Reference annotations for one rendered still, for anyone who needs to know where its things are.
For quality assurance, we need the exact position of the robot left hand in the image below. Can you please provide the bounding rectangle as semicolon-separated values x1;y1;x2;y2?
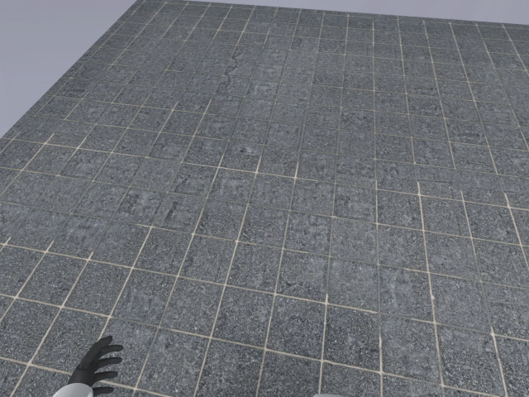
67;336;123;397

